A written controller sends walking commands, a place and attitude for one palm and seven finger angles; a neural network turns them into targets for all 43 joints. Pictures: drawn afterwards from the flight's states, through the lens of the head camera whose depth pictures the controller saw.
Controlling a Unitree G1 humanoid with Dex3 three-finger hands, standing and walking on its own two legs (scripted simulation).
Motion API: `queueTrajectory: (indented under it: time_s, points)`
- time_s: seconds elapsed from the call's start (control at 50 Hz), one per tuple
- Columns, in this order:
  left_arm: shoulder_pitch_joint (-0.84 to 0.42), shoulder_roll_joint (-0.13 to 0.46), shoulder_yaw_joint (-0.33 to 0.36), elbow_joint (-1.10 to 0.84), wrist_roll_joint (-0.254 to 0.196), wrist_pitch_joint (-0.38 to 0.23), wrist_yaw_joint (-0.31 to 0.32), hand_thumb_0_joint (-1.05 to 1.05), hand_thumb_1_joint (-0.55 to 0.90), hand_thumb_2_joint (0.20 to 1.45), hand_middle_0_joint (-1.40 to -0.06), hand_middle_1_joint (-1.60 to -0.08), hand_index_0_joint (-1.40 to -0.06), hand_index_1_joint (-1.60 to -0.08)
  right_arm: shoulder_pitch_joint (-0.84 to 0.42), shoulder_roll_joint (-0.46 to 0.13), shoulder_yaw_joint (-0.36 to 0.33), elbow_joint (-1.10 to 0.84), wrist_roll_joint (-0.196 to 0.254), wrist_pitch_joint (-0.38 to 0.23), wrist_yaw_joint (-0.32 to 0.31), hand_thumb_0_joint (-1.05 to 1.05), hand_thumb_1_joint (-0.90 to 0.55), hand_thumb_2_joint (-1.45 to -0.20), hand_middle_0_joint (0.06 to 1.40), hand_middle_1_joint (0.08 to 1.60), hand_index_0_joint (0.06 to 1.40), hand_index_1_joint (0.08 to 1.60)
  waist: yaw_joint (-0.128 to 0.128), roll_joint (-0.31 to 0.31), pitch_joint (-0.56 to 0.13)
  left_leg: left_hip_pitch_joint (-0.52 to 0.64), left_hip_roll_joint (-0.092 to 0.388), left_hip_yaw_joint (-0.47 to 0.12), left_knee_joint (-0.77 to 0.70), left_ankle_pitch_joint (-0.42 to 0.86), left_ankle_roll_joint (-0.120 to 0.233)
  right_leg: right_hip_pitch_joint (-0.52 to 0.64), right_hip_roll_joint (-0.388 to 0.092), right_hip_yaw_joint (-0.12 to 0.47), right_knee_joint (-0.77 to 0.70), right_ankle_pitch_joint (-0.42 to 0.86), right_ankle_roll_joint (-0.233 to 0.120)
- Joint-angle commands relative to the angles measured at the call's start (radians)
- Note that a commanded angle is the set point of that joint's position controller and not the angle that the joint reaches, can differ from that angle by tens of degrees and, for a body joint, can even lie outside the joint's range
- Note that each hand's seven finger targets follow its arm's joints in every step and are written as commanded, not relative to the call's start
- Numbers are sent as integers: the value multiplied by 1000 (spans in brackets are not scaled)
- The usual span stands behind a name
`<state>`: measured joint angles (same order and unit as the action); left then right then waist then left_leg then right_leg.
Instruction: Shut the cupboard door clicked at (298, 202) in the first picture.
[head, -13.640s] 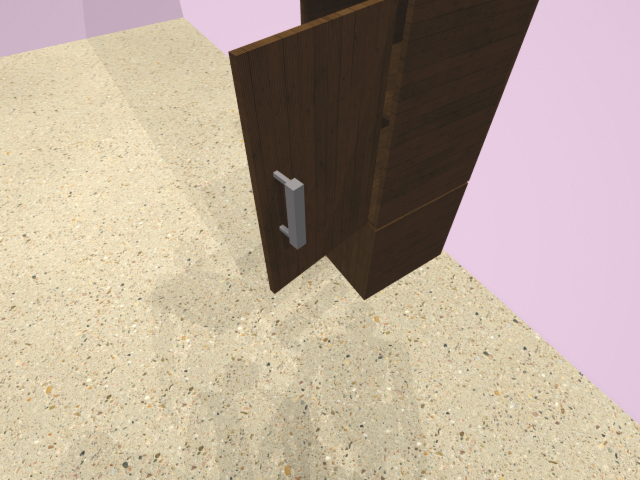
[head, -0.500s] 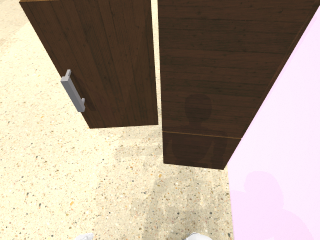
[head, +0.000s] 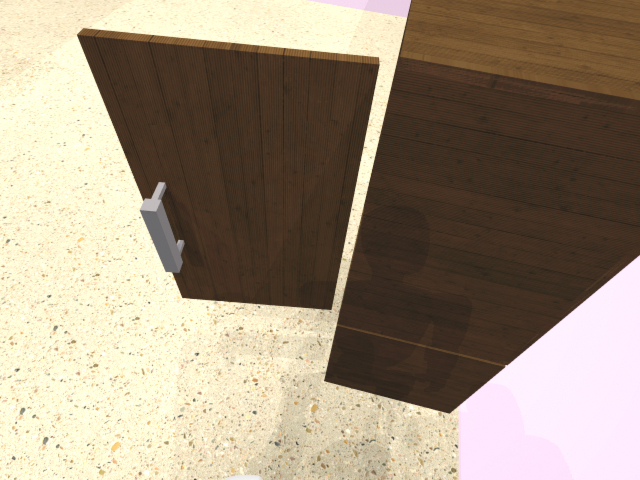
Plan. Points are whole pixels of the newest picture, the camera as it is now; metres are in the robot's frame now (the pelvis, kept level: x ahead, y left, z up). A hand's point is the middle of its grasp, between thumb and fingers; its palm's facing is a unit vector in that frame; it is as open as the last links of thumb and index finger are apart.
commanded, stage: come to a stop and stand still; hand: left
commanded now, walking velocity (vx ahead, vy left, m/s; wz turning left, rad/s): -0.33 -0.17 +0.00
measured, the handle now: (167, 229) +0.47 +0.31 -0.05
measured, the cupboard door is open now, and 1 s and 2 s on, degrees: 100 100 100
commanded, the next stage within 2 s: look again from close up in 0.88 s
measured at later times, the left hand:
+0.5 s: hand out of the picture +0.01 +0.12 -0.16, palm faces +0.00 -0.97 -0.23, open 7.4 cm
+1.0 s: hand out of the picture -0.06 +0.08 -0.17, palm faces +0.03 -0.99 -0.16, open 7.3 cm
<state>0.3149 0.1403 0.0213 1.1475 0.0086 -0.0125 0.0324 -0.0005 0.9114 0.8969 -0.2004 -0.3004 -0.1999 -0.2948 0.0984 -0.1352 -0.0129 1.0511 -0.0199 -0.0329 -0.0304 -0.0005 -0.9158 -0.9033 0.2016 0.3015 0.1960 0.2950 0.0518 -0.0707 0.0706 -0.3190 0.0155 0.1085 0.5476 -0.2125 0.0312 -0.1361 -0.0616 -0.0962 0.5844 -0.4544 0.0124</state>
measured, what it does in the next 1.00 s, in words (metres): steps on the spot: right foot, then left foot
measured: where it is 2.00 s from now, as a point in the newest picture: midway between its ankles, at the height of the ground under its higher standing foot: outside the picture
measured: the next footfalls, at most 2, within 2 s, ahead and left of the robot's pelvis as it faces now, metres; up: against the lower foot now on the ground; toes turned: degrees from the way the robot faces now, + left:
right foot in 0.32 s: -0.01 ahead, -0.17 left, +0.00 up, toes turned -4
left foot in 0.58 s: -0.03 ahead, +0.05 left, +0.00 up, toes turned +2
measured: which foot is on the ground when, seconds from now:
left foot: down 0.00-0.32, up 0.34-0.56, down 0.58-1.00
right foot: up 0.00-0.30, down 0.32-1.00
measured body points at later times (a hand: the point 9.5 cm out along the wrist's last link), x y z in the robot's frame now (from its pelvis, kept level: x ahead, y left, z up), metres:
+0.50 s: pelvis -0.04 -0.07 +0.01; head -0.02 -0.08 +0.46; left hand +0.01 +0.17 -0.14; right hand -0.02 -0.33 -0.15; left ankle -0.04 +0.07 -0.69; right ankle -0.05 -0.16 -0.73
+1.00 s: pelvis -0.05 -0.08 +0.01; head -0.04 -0.07 +0.46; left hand -0.06 +0.14 -0.15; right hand -0.06 -0.30 -0.15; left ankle -0.07 +0.05 -0.73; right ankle -0.05 -0.17 -0.73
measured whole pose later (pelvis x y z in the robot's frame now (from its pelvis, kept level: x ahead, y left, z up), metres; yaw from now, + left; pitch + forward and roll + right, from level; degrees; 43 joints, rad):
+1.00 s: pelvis -0.05 -0.08 +0.01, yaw -1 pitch -1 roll +0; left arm 0.27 0.14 0.01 1.15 0.01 -0.01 0.03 0.00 0.91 0.90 -0.20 -0.30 -0.20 -0.29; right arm 0.27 -0.13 0.00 1.14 -0.02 0.01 -0.04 0.00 -0.92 -0.90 0.20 0.30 0.20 0.30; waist 0.01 -0.01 0.05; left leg -0.14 0.04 0.03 0.41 -0.24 -0.02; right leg -0.16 0.03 -0.08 0.39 -0.21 -0.05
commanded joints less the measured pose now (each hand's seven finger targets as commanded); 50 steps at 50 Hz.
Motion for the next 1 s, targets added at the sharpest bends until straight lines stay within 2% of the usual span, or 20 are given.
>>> queueTrajectory:
  time_s: [0.0, 0.08, 0.12, 0.22, 0.26, 0.28, 0.3, 0.34, 0.4, 0.48, 0.52, 0.58, 0.6, 0.66, 0.72, 0.78, 0.92, 0.94, 0.96, 0.98]
  points:
    - [59, 109, 22, -68, 3, 40, 13, 0, 900, 900, -200, -300, -200, -300, 155, -201, -46, -3, 10, 29, -40, 0, -900, -900, 200, 300, 200, 300, -66, 318, -98, 234, 335, -250, -164, 943, 140, -180, -13, 70, 228, -119, 12]
    - [18, 112, 49, -122, 7, 66, 3, 0, 900, 900, -200, -300, -200, -300, 121, -240, -76, -41, 2, 48, -45, 0, -900, -900, 200, 300, 200, 300, -67, 151, -164, 222, 380, -254, -153, 738, 195, -269, 11, 116, 443, -114, 8]
    - [18, 99, 58, -142, 7, 73, -1, 0, 900, 900, -200, -300, -200, -300, 77, -237, -79, -58, -2, 50, -41, 0, -900, -900, 200, 300, 200, 300, -50, 156, -175, 169, 369, -229, -175, 540, 180, -276, 15, 125, 479, -77, 12]
    - [40, 83, 57, -171, 13, 63, -12, 0, 900, 900, -200, -300, -200, -300, 22, -234, -86, -83, -11, 58, -15, 0, -900, -900, 200, 300, 200, 300, -30, 256, -132, 3, 299, -209, -227, 35, 104, -107, 24, 49, 159, 16, -4]
    - [118, 116, 63, -153, 16, 52, -11, 0, 900, 900, -200, -300, -200, -300, 22, -210, -83, -89, -2, 65, -6, 0, -900, -900, 200, 300, 200, 300, 9, 129, -119, -118, 206, -155, -118, -117, 37, 58, 16, 59, -116, 169, -11]
    - [107, 192, 69, -164, 31, 43, -6, 0, 900, 900, -200, -300, -200, -300, 45, -147, -76, -99, 8, 74, 2, 0, -900, -900, 200, 300, 200, 300, 1, -128, -87, -171, 69, -56, 60, -247, -31, 12, -135, 265, -308, 96, -56]
    - [9, 248, 66, -193, 30, 37, -2, 0, 900, 900, -200, -300, -200, -300, 3, -116, -68, -128, 10, 82, 14, 0, -900, -900, 200, 300, 200, 300, -8, -285, -9, -166, 10, -43, 225, -344, -59, -168, -297, 428, -406, 50, -140]
    - [-95, 211, 53, -222, 29, 27, 1, 0, 900, 900, -200, -300, -200, -300, 3, -107, -69, -124, 3, 89, 24, 0, -900, -900, 200, 300, 200, 300, -39, -127, 16, -93, 24, -118, 350, -295, -42, -302, -266, 344, -396, 19, -183]
    - [-138, 187, 44, -213, 19, 13, -1, 0, 900, 900, -200, -300, -200, -300, 103, -116, -65, -58, 4, 83, 22, 0, -900, -900, 200, 300, 200, 300, -71, -122, -9, -91, 18, -100, 407, -196, -54, -183, -182, 222, -309, 302, -165]
    - [-62, 190, 42, -171, 17, 1, 2, 0, 900, 900, -200, -300, -200, -300, 119, -88, -47, -43, 10, 60, 14, 0, -900, -900, 200, 300, 200, 300, -40, -44, -56, -13, 4, -65, 102, -202, -68, -22, -176, 216, -222, 546, -176]
    - [-56, 182, 38, -143, 3, -4, 3, 0, 900, 900, -200, -300, -200, -300, 171, -81, -35, -9, 12, 43, 5, 0, -900, -900, 200, 300, 200, 300, -56, -20, -103, 124, 0, -77, -138, -27, -64, 3, -151, 207, -153, 606, -132]
    - [-28, 111, 21, -124, -11, -3, 0, 0, 900, 900, -200, -300, -200, -300, 168, -152, -32, 8, 4, 20, -12, 0, -900, -900, 200, 300, 200, 300, -25, 160, -128, 173, 173, -219, -152, 354, 6, -3, -38, 129, -150, 425, -41]
    - [-42, 110, 20, -121, -6, 0, 1, 0, 900, 900, -200, -300, -200, -300, 158, -149, -29, 14, 3, 26, -14, 0, -900, -900, 200, 300, 200, 300, -27, 108, -105, 149, 158, -179, -153, 252, -9, 9, -36, 137, -191, 392, -38]
    - [-64, 126, 20, -92, -6, 7, -3, 0, 900, 900, -200, -300, -200, -300, 173, -116, -21, 43, 8, 28, -19, 0, -900, -900, 200, 300, 200, 300, -35, 201, -74, 130, 119, -158, -189, 176, -29, 35, -43, 127, -194, 399, -47]
    - [-56, 121, 14, -72, -4, 6, -5, 0, 900, 900, -200, -300, -200, -300, 179, -98, -17, 49, 7, 35, -17, 0, -900, -900, 200, 300, 200, 300, -39, 96, -18, 114, 92, -142, -203, 38, -38, 3, -52, 154, -259, 332, -52]
    - [-55, 111, 10, -60, -2, 6, -6, 0, 900, 900, -200, -300, -200, -300, 208, -88, -15, 64, 5, 38, -15, 0, -900, -900, 200, 300, 200, 300, -48, 26, 28, 125, 79, -133, -217, 3, -39, -38, -55, 163, -302, 242, -51]
    - [-20, 103, 6, -45, -4, -2, -3, 0, 900, 900, -200, -300, -200, -300, 239, -80, -8, 74, 4, 32, -12, 0, -900, -900, 200, 300, 200, 300, -48, 37, 10, 149, 70, -124, -223, 9, -36, -38, -55, 171, -324, 210, -54]
    - [-14, 98, 6, -43, -3, -5, -3, 0, 900, 900, -200, -300, -200, -300, 243, -74, -7, 74, 5, 29, -14, 0, -900, -900, 200, 300, 200, 300, -47, 44, -5, 158, 74, -120, -224, 19, -35, -24, -53, 164, -322, 235, -55]
    - [83, 119, -6, -15, 16, -40, 43, 0, 900, 900, -200, -300, -200, -300, 140, -124, -7, 13, 13, 1, 3, 0, -900, -900, 200, 300, 200, 300, -15, 130, -8, 88, 76, -82, -11, 80, -48, -21, -119, 212, -227, 802, -16]
    - [55, 178, 4, -60, 6, -47, 36, 0, 900, 900, -200, -300, -200, -300, 210, -59, -2, -22, 13, 13, 6, 0, -900, -900, 200, 300, 200, 300, -72, 123, -117, 92, 46, -106, -13, -100, -39, 25, -173, 254, -225, 684, -68]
